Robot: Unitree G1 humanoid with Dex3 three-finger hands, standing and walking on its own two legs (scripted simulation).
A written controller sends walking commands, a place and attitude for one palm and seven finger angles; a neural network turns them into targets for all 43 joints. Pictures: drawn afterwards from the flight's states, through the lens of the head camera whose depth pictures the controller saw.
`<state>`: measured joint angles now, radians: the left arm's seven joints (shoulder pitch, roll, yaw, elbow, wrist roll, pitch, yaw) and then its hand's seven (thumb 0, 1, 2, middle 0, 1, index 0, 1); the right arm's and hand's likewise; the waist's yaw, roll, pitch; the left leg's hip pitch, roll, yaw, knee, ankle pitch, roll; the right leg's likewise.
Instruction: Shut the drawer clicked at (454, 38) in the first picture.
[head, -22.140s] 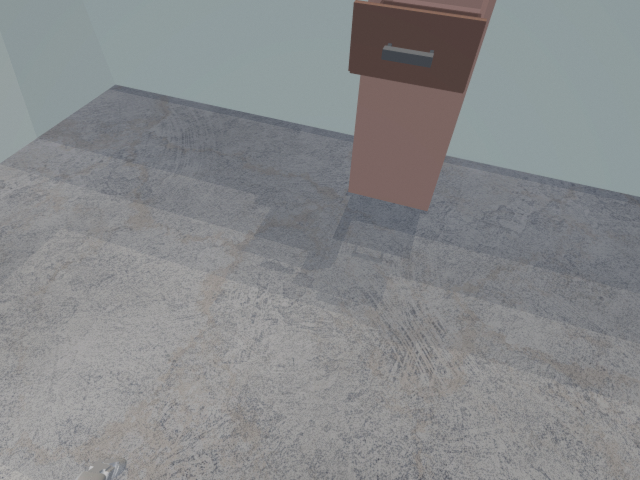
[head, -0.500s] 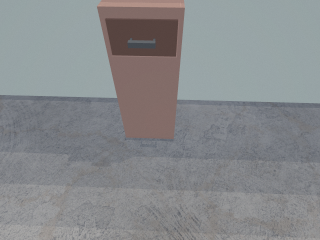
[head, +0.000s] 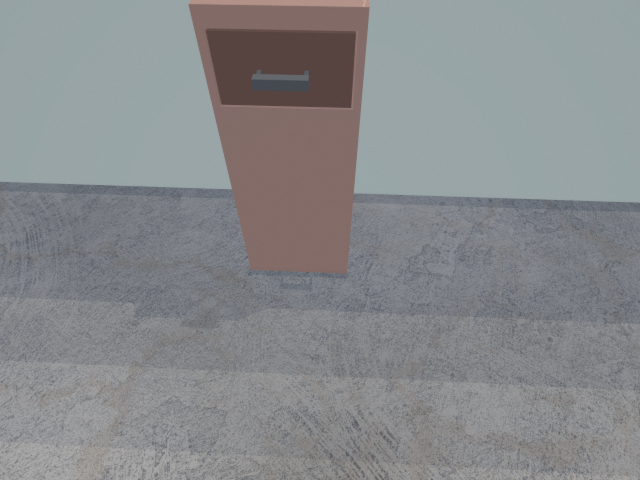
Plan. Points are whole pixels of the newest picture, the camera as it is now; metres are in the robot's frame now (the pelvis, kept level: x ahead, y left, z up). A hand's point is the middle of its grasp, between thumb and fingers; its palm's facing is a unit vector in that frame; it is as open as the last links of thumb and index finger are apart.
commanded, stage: look to check the result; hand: left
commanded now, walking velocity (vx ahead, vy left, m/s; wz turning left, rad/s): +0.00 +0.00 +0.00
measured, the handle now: (281, 78) +0.93 +0.14 +0.04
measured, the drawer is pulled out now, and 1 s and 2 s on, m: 0.00 0.00 0.00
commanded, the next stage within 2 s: stand and wait in 0.08 s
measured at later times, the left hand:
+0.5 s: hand out of the picture +0.03 +0.19 -0.17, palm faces +0.02 -0.97 -0.25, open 7.4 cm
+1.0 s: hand out of the picture +0.06 +0.20 -0.16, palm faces +0.00 -0.96 -0.27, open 7.4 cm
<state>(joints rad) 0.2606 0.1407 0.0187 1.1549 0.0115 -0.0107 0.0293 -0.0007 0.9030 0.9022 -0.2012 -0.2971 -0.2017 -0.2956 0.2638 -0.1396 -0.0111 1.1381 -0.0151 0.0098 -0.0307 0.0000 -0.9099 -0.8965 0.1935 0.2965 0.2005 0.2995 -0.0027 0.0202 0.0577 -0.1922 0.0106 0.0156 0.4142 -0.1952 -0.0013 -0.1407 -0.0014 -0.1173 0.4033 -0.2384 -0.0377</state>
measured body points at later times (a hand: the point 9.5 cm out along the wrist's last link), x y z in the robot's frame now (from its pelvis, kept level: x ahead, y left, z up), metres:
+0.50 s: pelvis +0.01 -0.01 +0.00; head +0.03 -0.02 +0.45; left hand +0.03 +0.24 -0.15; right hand +0.02 -0.24 -0.16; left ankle +0.02 +0.12 -0.74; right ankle -0.01 -0.09 -0.74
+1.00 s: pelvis +0.02 -0.01 +0.00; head +0.04 -0.02 +0.45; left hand +0.06 +0.25 -0.14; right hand +0.05 -0.26 -0.16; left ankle +0.02 +0.12 -0.74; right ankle -0.01 -0.09 -0.74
